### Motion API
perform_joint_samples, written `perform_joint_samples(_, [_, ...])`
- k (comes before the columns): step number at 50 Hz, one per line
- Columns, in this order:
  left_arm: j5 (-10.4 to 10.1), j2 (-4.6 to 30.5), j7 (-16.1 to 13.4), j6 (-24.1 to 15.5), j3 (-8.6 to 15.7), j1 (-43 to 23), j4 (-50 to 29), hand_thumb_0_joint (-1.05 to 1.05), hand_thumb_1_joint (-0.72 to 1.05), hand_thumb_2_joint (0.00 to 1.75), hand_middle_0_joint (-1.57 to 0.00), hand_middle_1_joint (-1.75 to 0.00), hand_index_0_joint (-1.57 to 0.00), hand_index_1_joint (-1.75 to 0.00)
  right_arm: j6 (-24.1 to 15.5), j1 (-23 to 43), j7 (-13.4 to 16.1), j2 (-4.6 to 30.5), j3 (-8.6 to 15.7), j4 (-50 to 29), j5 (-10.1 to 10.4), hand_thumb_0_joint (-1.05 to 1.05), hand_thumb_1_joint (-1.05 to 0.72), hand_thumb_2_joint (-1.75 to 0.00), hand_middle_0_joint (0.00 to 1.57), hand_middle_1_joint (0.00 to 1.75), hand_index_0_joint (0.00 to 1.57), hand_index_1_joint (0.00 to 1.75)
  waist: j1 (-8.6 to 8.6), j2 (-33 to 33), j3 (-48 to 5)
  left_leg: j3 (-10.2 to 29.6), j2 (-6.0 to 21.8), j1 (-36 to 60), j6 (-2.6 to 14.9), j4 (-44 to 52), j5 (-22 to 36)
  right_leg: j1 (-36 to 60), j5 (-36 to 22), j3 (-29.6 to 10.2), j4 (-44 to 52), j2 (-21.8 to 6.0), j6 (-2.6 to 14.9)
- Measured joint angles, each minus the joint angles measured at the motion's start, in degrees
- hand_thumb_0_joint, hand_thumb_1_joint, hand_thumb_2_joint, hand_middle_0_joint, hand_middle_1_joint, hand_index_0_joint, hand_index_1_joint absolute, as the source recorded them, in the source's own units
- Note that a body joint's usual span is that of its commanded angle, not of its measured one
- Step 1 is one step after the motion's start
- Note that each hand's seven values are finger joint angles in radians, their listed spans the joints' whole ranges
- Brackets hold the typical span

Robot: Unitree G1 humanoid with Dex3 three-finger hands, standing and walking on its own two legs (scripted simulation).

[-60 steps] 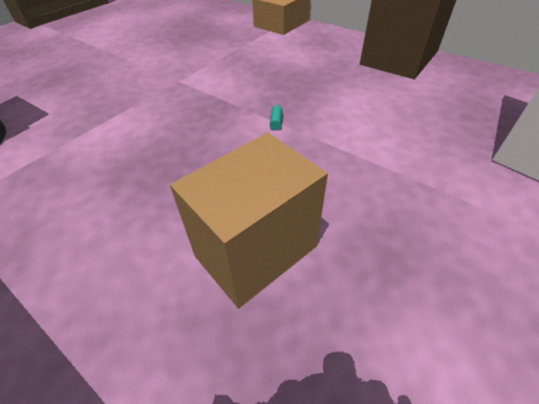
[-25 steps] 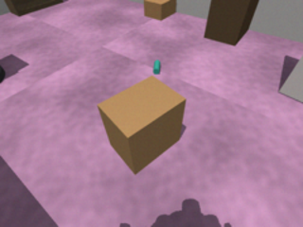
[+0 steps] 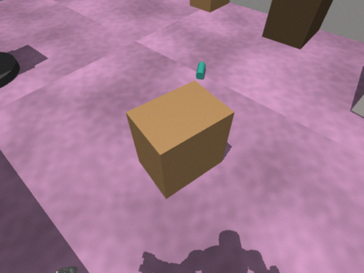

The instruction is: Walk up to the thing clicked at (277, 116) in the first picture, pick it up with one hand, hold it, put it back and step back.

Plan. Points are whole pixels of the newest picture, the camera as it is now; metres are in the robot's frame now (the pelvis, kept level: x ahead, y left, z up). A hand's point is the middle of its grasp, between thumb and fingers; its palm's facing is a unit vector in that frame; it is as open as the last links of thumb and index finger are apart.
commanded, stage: walk up
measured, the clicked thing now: (201, 69) +1.90 -0.22 -0.74
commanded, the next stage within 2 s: none
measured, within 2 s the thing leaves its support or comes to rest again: neither
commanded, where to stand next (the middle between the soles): +0.04 -0.01 m, yaw +76 degrees
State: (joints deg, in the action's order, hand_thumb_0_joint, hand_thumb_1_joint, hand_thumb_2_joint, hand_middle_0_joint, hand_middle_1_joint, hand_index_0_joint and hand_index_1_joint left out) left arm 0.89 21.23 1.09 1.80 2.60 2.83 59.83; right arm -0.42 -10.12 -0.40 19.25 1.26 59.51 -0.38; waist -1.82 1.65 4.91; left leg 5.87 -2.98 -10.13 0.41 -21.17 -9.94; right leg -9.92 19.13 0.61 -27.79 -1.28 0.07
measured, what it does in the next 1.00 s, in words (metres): steps on the spot, turning left: right foot, then left foot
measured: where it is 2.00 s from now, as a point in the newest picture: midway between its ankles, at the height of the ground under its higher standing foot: outside the picture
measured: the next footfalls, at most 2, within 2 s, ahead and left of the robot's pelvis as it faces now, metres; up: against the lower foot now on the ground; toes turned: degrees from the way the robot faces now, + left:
right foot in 0.18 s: +0.03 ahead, -0.15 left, +0.00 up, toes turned +16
left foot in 0.66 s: -0.02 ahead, +0.06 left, +0.00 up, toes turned +38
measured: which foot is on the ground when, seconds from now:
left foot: down 0.00-0.18, up 0.20-0.64, down 0.66-1.00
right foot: up 0.00-0.16, down 0.18-0.68, up 0.70-1.00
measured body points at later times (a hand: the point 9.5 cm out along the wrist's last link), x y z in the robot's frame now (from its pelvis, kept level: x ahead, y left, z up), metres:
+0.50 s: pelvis -0.01 -0.09 -0.01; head +0.03 -0.07 +0.44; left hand -0.06 +0.23 -0.11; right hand +0.22 -0.33 -0.12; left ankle -0.04 +0.07 -0.70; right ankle -0.01 -0.16 -0.74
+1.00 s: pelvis +0.02 -0.05 -0.02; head +0.05 -0.02 +0.43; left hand -0.15 +0.25 -0.11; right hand +0.33 -0.17 -0.11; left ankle -0.05 +0.03 -0.74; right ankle +0.16 -0.12 -0.72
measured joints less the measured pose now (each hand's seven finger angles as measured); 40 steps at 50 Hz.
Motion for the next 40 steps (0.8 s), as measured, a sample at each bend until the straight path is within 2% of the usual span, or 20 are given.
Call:
perform_joint_samples(2, [0.08,0.74,0.05,0.44,0.96,-2.33,-3.31,0.01,0.9,0.9,-0.21,-0.3,-0.21,-0.3,0.31,-2.01,0.18,-0.17,0.77,-1.36,-0.45,0.01,-0.91,-0.89,0.21,0.3,0.21,0.3,-0.44,0.42,1.31,3.72,-0.89,-1.64,-0.42,0.67,1.66,-3.97,5.94,-2.13,-8.9,2.01,0.32])
perform_joint_samples(5, [-0.09,1.18,0.62,0.12,1.54,-3.52,-7.88,0.01,0.9,0.9,-0.21,-0.3,-0.2,-0.3,1.15,-3.62,0.98,0.95,1.82,-2.76,-0.92,0.01,-0.91,-0.89,0.21,0.3,0.21,0.3,0.3,-0.07,2.72,7.18,-1.41,-3.44,-1.61,1.57,3.48,-8.09,7.14,-3.78,-15.62,2.93,1.43])
perform_joint_samples(8, [0.1,1.45,1.03,0.12,2.07,-3.04,-10.46,0.01,0.9,0.9,-0.2,-0.3,-0.2,-0.3,1.73,-4.39,1.36,2.7,2.88,-5.04,-1.22,0.01,-0.9,-0.89,0.21,0.3,0.21,0.3,0.67,-0.79,3.36,9.72,-2.34,-5.86,-3.2,-1.21,2.86,-6.36,5.25,-5.6,-9.03,2.24,2.33])
perform_joint_samples(9, [0.22,1.47,0.92,-0.1,2.28,-2.58,-11.08,0.01,0.9,0.9,-0.2,-0.3,-0.2,-0.3,2.05,-4.49,1.32,3.34,3.1,-5.89,-1.25,0.01,-0.9,-0.89,0.21,0.3,0.21,0.3,1.0,-1.14,3.4,10.41,-2.64,-7.12,-3.64,-3.53,1.82,-4.83,1.5,-5.82,-4.67,2.08,2.19])
perform_joint_samples(10, [0.46,1.02,0.61,-0.41,2.52,-2.07,-11.4,0.01,0.9,0.9,-0.2,-0.3,-0.2,-0.3,2.48,-4.05,1.3,4.13,3.29,-6.49,-1.18,0.01,-0.91,-0.89,0.21,0.3,0.21,0.3,1.11,-2.52,3.94,10.88,-2.09,-8.48,-2.56,-7.09,-0.56,-4.2,-1.8,-4.68,-3.62,2.84,1.79])
perform_joint_samples(12, [1.15,0.39,0.44,-0.16,2.25,-0.66,-11.56,0.01,0.9,0.9,-0.2,-0.3,-0.2,-0.3,3.13,-3.79,1.43,4.6,3.57,-7.68,-1.35,0.01,-0.91,-0.89,0.2,0.3,0.21,0.3,0.57,-3.9,3.92,8.04,-1.56,-12.34,-1.86,-16.5,-8.44,-3.09,-1.92,-1.59,-3.37,3.11,2.09])
perform_joint_samples(14, [1.72,0.28,0.65,0.39,2.22,0.71,-11.37,0.01,0.9,0.9,-0.2,-0.3,-0.2,-0.3,3.29,-4.42,0.85,4.13,3.47,-8.9,-1.57,0.01,-0.91,-0.89,0.2,0.3,0.21,0.3,1.02,-2.36,2.89,2.06,-1.42,-15.72,-1.91,-26.2,-12.72,-1.7,-1.62,0.21,-2.33,1.33,2.86])
perform_joint_samples(16, [1.69,-0.03,0.55,0.31,2.24,2.26,-11.37,0.01,0.9,0.9,-0.2,-0.3,-0.2,-0.3,3.17,-4.81,-0.26,4.23,3.32,-10.07,-1.74,0.01,-0.91,-0.89,0.2,0.3,0.21,0.3,1.76,-1.13,2.01,-1.22,-0.55,-17.29,-1.92,-32.85,-11.57,-0.08,-2.08,1.54,-0.44,-0.03,3.05])
perform_joint_samples(18, [1.53,-0.46,0.39,-0.16,2.07,3.65,-11.62,0.01,0.9,0.9,-0.2,-0.3,-0.2,-0.3,2.99,-5.03,-1.08,4.77,3.21,-11.35,-1.71,0.01,-0.91,-0.89,0.2,0.3,0.21,0.3,2.02,-0.89,1.47,-2.19,0.83,-17.56,-1.49,-35.3,-9.65,1.1,-2.27,3.44,0.73,-0.61,3.03])
perform_joint_samples(25, [1.7,-0.98,1.08,-1.3,1.41,8.08,-14.84,0.01,0.9,0.9,-0.21,-0.3,-0.21,-0.3,4.49,-3.99,-2.59,4.84,3.26,-13.61,-1.48,0.01,-0.91,-0.89,0.2,0.3,0.2,0.3,3.53,-1.34,2.32,-5.16,5.08,-13.56,-1.23,-27.03,-6.84,3.98,-0.73,11.4,1.36,-0.38,3.23])
perform_joint_samples(30, [1.91,0.72,1.3,-1.16,1.71,11.04,-15.76,0.01,0.9,0.9,-0.21,-0.3,-0.21,-0.3,4.54,-2.37,-3.08,3.68,3.22,-15.91,-1.37,0.01,-0.91,-0.89,0.2,0.3,0.2,0.3,5.22,0.23,2.77,-8.38,5.14,-10.27,0.34,-19.91,-8.27,2.9,2.09,15.59,-1.94,-1.62,2.62])
perform_joint_samples(32, [1.87,1.68,1.38,-0.91,1.97,12.17,-15.8,0.01,0.9,0.9,-0.21,-0.3,-0.21,-0.3,4.3,-2.0,-3.09,3.41,3.29,-17.29,-1.34,0.01,-0.91,-0.89,0.2,0.3,0.21,0.3,5.55,1.0,2.57,-9.44,4.68,-8.31,1.26,-16.28,-8.96,1.82,4.02,17.02,-4.68,-2.73,2.03])
perform_joint_samples(33, [1.54,2.33,1.33,-0.88,1.92,12.69,-15.75,0.01,0.9,0.9,-0.21,-0.3,-0.21,-0.3,3.81,-1.81,-2.99,3.29,3.36,-18.0,-1.5,0.01,-0.91,-0.89,0.2,0.3,0.21,0.3,5.56,1.76,2.61,-9.75,3.87,-7.09,1.58,-13.71,-7.52,0.92,5.51,17.44,-7.17,-3.94,1.57])
perform_joint_samples(34, [1.17,2.95,1.16,-0.77,1.95,12.81,-15.41,0.01,0.9,0.9,-0.21,-0.3,-0.21,-0.3,3.19,-1.2,-2.72,2.91,3.45,-18.53,-1.74,0.01,-0.91,-0.89,0.2,0.3,0.21,0.3,5.61,3.22,3.35,-10.11,2.36,-6.66,1.67,-13.32,-6.96,-0.69,6.37,16.43,-11.46,-5.94,1.12])
perform_joint_samples(35, [0.9,3.01,0.98,-0.44,1.93,12.72,-15.1,0.01,0.9,0.9,-0.21,-0.3,-0.21,-0.3,2.56,-0.88,-2.32,2.92,3.45,-19.4,-1.96,0.01,-0.91,-0.89,0.2,0.3,0.21,0.3,5.47,3.49,4.06,-9.85,1.53,-6.75,1.86,-13.99,-7.22,-3.1,8.18,13.52,-17.18,-6.11,0.19])
perform_joint_samples(36, [0.78,2.72,0.89,0.02,1.72,12.53,-14.94,0.01,0.9,0.9,-0.21,-0.3,-0.2,-0.3,1.9,-0.94,-1.87,3.16,3.43,-20.21,-1.96,0.01,-0.91,-0.89,0.2,0.3,0.21,0.3,4.9,2.71,4.44,-8.73,1.27,-7.01,2.18,-14.78,-7.57,-5.49,10.78,10.42,-22.63,-4.79,-0.57])
perform_joint_samples(38, [0.71,2.35,1.01,0.58,0.78,12.19,-14.97,0.01,0.9,0.9,-0.2,-0.3,-0.2,-0.3,1.21,-1.96,-1.11,3.41,3.25,-21.06,-1.31,0.01,-0.91,-0.89,0.2,0.3,0.21,0.3,3.6,1.03,4.15,-5.86,0.66,-6.7,2.75,-14.34,-7.29,-9.31,13.47,5.92,-29.75,-2.63,-0.75])
perform_joint_samples(40, [0.54,2.44,1.34,0.26,0.32,12.48,-15.79,0.02,0.9,0.9,-0.2,-0.3,-0.2,-0.3,1.4,-3.15,-0.58,3.28,2.59,-21.26,-0.71,0.01,-0.91,-0.89,0.2,0.3,0.21,0.3,3.41,0.63,3.1,-4.31,-0.12,-5.52,2.74,-12.34,-6.43,-12.11,12.58,2.45,-31.19,-2.49,-0.46])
